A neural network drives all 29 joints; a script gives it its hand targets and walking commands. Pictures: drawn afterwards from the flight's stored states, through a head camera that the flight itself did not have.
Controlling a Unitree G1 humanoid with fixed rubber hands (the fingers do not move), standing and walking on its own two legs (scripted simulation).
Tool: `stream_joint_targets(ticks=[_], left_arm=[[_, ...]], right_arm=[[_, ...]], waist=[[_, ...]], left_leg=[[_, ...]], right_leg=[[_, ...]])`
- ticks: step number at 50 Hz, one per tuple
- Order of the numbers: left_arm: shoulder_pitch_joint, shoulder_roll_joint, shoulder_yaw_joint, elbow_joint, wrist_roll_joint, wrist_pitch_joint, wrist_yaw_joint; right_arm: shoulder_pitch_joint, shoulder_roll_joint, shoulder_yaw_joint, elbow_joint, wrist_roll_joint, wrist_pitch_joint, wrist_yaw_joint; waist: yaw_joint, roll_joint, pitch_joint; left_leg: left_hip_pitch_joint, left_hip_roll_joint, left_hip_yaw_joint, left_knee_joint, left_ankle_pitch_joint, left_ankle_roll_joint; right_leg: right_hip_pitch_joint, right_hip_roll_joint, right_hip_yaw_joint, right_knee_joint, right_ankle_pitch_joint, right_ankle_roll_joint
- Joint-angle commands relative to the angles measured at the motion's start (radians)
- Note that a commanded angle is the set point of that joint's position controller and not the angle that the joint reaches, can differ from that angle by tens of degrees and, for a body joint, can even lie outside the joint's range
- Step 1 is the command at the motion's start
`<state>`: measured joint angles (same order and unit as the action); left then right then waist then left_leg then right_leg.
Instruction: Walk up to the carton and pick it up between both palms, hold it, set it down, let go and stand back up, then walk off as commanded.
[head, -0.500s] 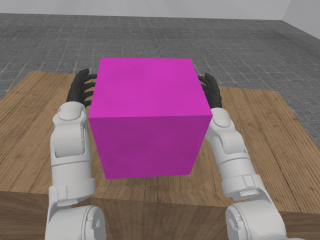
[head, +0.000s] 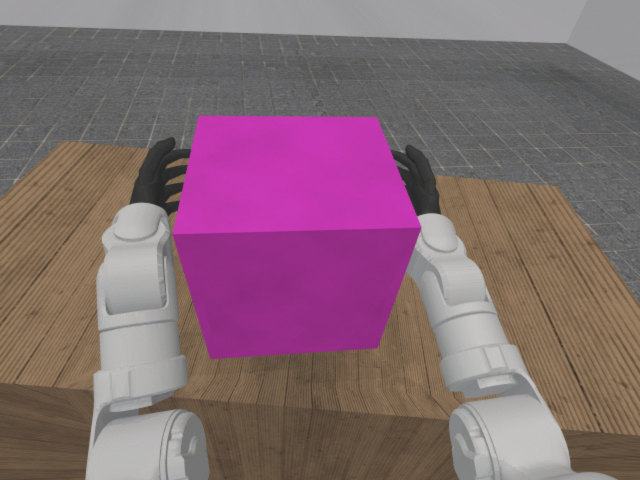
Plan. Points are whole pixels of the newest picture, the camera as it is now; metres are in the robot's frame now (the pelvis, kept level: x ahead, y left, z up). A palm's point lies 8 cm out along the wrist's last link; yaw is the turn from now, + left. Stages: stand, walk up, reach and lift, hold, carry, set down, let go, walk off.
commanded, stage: hold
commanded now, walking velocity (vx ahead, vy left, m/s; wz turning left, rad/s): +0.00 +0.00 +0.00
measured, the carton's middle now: (293, 238) +0.37 +0.00 +0.14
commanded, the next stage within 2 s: none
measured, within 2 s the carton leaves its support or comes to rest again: neither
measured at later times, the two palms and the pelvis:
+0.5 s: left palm (149, 210) +0.35 +0.16 +0.20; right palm (421, 214) +0.35 -0.15 +0.19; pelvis -0.01 +0.00 +0.00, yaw -1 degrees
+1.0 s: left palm (150, 211) +0.36 +0.17 +0.19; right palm (417, 210) +0.36 -0.15 +0.19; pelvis +0.01 +0.00 +0.00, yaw +0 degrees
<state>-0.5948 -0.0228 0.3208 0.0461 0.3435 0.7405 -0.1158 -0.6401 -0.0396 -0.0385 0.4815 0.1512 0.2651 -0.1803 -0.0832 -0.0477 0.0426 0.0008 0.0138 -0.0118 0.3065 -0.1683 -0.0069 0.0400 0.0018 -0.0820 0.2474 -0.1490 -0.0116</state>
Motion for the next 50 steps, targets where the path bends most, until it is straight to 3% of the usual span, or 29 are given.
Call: stream_joint_targets(ticks=[1,2,3,4,9,11,12,13,14,15,16,17,19,20,21,23,24,25,28,29,31,33,35,36,38,41,42,44,50], left_arm=[[-0.473,-0.464,-0.443,-0.045,-0.122,-0.056,-0.099],[-0.502,-0.479,-0.456,-0.075,-0.13,-0.061,-0.101],[-0.498,-0.466,-0.442,-0.058,-0.117,-0.062,-0.101],[-0.502,-0.475,-0.453,-0.083,-0.115,-0.055,-0.097],[-0.502,-0.455,-0.44,-0.047,-0.115,-0.05,-0.1],[-0.537,-0.473,-0.457,-0.079,-0.125,-0.056,-0.104],[-0.521,-0.477,-0.477,-0.077,-0.137,-0.056,-0.099],[-0.541,-0.488,-0.478,-0.051,-0.144,-0.058,-0.098],[-0.492,-0.496,-0.478,-0.063,-0.133,-0.053,-0.095],[-0.536,-0.502,-0.505,-0.082,-0.148,-0.058,-0.087],[-0.542,-0.507,-0.51,-0.084,-0.16,-0.067,-0.088],[-0.544,-0.505,-0.506,-0.069,-0.151,-0.064,-0.084],[-0.533,-0.497,-0.483,-0.051,-0.142,-0.063,-0.083],[-0.547,-0.494,-0.49,-0.071,-0.142,-0.066,-0.079],[-0.545,-0.469,-0.441,-0.015,-0.107,-0.054,-0.083],[-0.532,-0.481,-0.455,-0.003,-0.121,-0.051,-0.09],[-0.528,-0.474,-0.434,-0.002,-0.11,-0.051,-0.09],[-0.517,-0.501,-0.459,-0.029,-0.132,-0.056,-0.09],[-0.543,-0.501,-0.449,-0.007,-0.133,-0.058,-0.084],[-0.571,-0.501,-0.472,-0.025,-0.136,-0.06,-0.083],[-0.554,-0.466,-0.404,0.037,-0.103,-0.054,-0.087],[-0.581,-0.471,-0.407,0.045,-0.104,-0.056,-0.092],[-0.568,-0.481,-0.423,0.061,-0.122,-0.064,-0.094],[-0.562,-0.495,-0.449,0.008,-0.135,-0.07,-0.093],[-0.555,-0.51,-0.485,-0.041,-0.159,-0.075,-0.082],[-0.506,-0.48,-0.474,-0.052,-0.144,-0.068,-0.082],[-0.479,-0.465,-0.434,0.002,-0.119,-0.052,-0.094],[-0.443,-0.457,-0.408,-0.043,-0.1,-0.045,-0.105],[-0.485,-0.5,-0.523,-0.158,-0.155,-0.043,-0.091]], right_arm=[[-0.64,0.533,0.408,-0.286,0.076,-0.034,0.059],[-0.645,0.525,0.402,-0.29,0.077,-0.033,0.059],[-0.648,0.519,0.399,-0.279,0.065,-0.038,0.064],[-0.657,0.515,0.405,-0.295,0.076,-0.044,0.072],[-0.653,0.523,0.394,-0.259,0.074,-0.033,0.073],[-0.672,0.536,0.39,-0.275,0.07,-0.042,0.074],[-0.652,0.521,0.379,-0.272,0.071,-0.037,0.073],[-0.696,0.517,0.377,-0.286,0.075,-0.044,0.075],[-0.683,0.52,0.393,-0.334,0.075,-0.057,0.073],[-0.684,0.513,0.379,-0.289,0.07,-0.052,0.076],[-0.692,0.524,0.37,-0.321,0.056,-0.063,0.075],[-0.693,0.521,0.366,-0.308,0.066,-0.056,0.077],[-0.709,0.535,0.392,-0.315,0.075,-0.055,0.082],[-0.682,0.519,0.375,-0.266,0.066,-0.048,0.086],[-0.69,0.51,0.349,-0.21,0.047,-0.043,0.089],[-0.675,0.504,0.329,-0.224,0.044,-0.048,0.093],[-0.678,0.508,0.329,-0.205,0.042,-0.046,0.096],[-0.693,0.524,0.35,-0.261,0.043,-0.059,0.093],[-0.708,0.522,0.34,-0.223,0.054,-0.052,0.094],[-0.711,0.523,0.341,-0.224,0.053,-0.052,0.097],[-0.749,0.526,0.34,-0.228,0.05,-0.054,0.099],[-0.723,0.523,0.304,-0.158,0.016,-0.048,0.101],[-0.755,0.552,0.31,-0.222,0.03,-0.059,0.099],[-0.708,0.539,0.311,-0.212,0.027,-0.059,0.095],[-0.738,0.548,0.369,-0.284,0.057,-0.067,0.083],[-0.679,0.548,0.401,-0.271,0.079,-0.048,0.071],[-0.682,0.518,0.402,-0.277,0.073,-0.041,0.064],[-0.621,0.533,0.401,-0.28,0.083,-0.029,0.059],[-0.636,0.514,0.438,-0.364,0.119,-0.045,0.058]], waist=[[0.002,0.019,-0.306],[0.0,0.043,-0.313],[0.015,0.01,-0.28],[0.013,0.059,-0.294],[0.016,0.028,-0.262],[0.011,0.041,-0.311],[-0.013,0.058,-0.302],[0.001,0.058,-0.294],[0.007,0.069,-0.336],[-0.02,0.088,-0.331],[-0.016,0.046,-0.337],[-0.02,0.093,-0.328],[0.01,0.053,-0.324],[0.006,0.09,-0.306],[0.016,0.066,-0.246],[-0.01,0.062,-0.263],[0.009,0.064,-0.266],[0.003,0.052,-0.349],[0.01,0.065,-0.303],[-0.005,0.065,-0.293],[0.041,0.036,-0.24],[0.013,0.028,-0.218],[0.01,0.037,-0.269],[-0.015,0.039,-0.307],[-0.02,0.051,-0.403],[0.007,0.069,-0.375],[-0.002,0.031,-0.299],[0.014,0.037,-0.287],[-0.012,0.093,-0.364]], left_leg=[[0.063,-0.061,0.051,0.002,0.288,-0.005],[0.049,-0.061,0.047,-0.013,0.263,-0.013],[0.049,-0.057,0.053,-0.014,0.257,-0.005],[0.069,-0.052,0.051,-0.013,0.275,-0.014],[0.049,-0.051,0.053,-0.026,0.233,-0.008],[0.052,-0.056,0.062,-0.019,0.236,-0.011],[0.07,-0.056,0.058,-0.024,0.239,-0.015],[0.046,-0.051,0.057,-0.02,0.215,-0.016],[0.075,-0.051,0.058,-0.016,0.274,-0.015],[0.073,-0.05,0.051,-0.011,0.267,-0.022],[0.052,-0.046,0.047,-0.008,0.264,-0.011],[0.043,-0.054,0.05,-0.009,0.222,-0.019],[0.052,-0.051,0.052,-0.016,0.226,-0.006],[0.063,-0.05,0.054,-0.017,0.228,-0.016],[0.03,-0.048,0.058,-0.032,0.163,-0.01],[0.028,-0.048,0.056,-0.047,0.139,-0.009],[0.033,-0.046,0.059,-0.049,0.138,-0.006],[0.051,-0.044,0.055,-0.041,0.177,-0.003],[0.044,-0.049,0.057,-0.029,0.185,-0.009],[0.039,-0.047,0.051,-0.032,0.183,-0.01],[0.0,-0.051,0.067,-0.052,0.11,0.016],[-0.015,-0.043,0.06,-0.072,0.054,0.014],[-0.019,-0.052,0.062,-0.06,0.078,0.013],[0.01,-0.052,0.052,-0.041,0.137,0.003],[0.078,-0.059,0.051,-0.004,0.259,-0.008],[0.084,-0.063,0.049,0.012,0.327,-0.016],[0.068,-0.065,0.046,-0.002,0.271,-0.009],[0.065,-0.067,0.059,-0.007,0.302,-0.008],[0.14,-0.053,0.047,0.031,0.442,-0.04]], right_leg=[[0.141,0.044,-0.008,0.015,0.307,0.062],[0.133,0.049,-0.015,0.015,0.258,0.056],[0.126,0.048,-0.014,0.011,0.229,0.061],[0.106,0.049,-0.015,0.013,0.239,0.058],[0.11,0.048,-0.008,-0.006,0.195,0.051],[0.122,0.048,-0.007,0.004,0.2,0.048],[0.107,0.045,-0.006,0.006,0.216,0.051],[0.094,0.048,-0.009,0.0,0.149,0.041],[0.12,0.049,-0.009,0.003,0.211,0.043],[0.096,0.052,-0.017,0.007,0.198,0.046],[0.104,0.053,-0.018,0.005,0.186,0.043],[0.097,0.047,-0.009,-0.001,0.171,0.037],[0.101,0.051,-0.005,0.004,0.153,0.045],[0.079,0.045,-0.005,0.008,0.159,0.044],[0.068,0.041,-0.003,-0.005,0.09,0.043],[0.066,0.045,-0.016,-0.011,0.07,0.039],[0.064,0.043,-0.014,-0.012,0.067,0.037],[0.094,0.051,-0.016,-0.008,0.095,0.037],[0.09,0.046,-0.008,-0.006,0.101,0.034],[0.089,0.049,-0.011,-0.004,0.104,0.037],[0.078,0.04,-0.003,-0.015,0.059,0.044],[0.056,0.044,-0.012,-0.019,0.01,0.04],[0.073,0.038,-0.007,-0.016,0.046,0.046],[0.095,0.046,-0.011,-0.007,0.103,0.043],[0.135,0.044,-0.008,0.009,0.229,0.049],[0.145,0.043,0.003,0.019,0.316,0.056],[0.128,0.041,-0.006,0.007,0.279,0.063],[0.164,0.042,0.004,0.012,0.333,0.059],[0.141,0.066,-0.014,0.028,0.346,0.05]])
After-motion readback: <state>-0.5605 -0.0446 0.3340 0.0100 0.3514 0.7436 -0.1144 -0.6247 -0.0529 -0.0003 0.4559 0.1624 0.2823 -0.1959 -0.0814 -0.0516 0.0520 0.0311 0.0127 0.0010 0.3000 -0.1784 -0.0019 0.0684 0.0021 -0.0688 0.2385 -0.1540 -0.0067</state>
